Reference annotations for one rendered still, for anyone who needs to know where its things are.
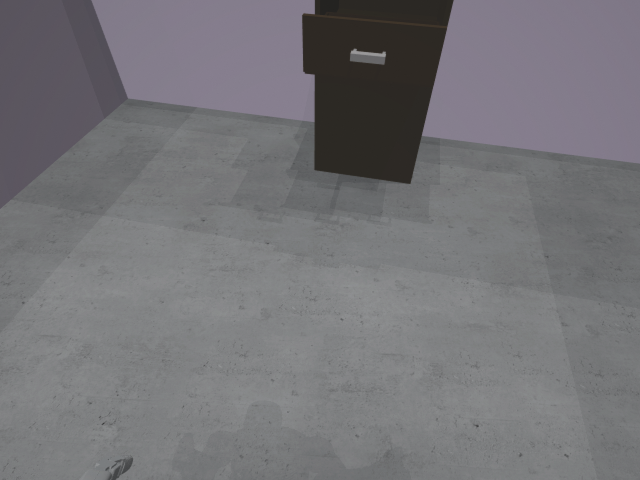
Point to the left robot hand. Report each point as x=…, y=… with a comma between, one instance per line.
x=109, y=468

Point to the drawer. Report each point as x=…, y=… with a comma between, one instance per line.
x=413, y=47

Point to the handle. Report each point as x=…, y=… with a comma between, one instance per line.
x=367, y=57

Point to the cabinet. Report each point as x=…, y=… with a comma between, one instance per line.
x=367, y=128

